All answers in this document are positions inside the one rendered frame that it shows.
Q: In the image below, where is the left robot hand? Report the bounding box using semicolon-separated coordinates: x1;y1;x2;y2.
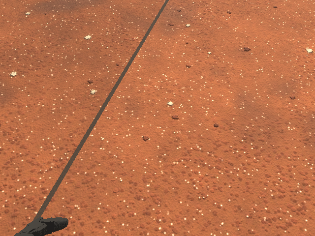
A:
14;217;69;236

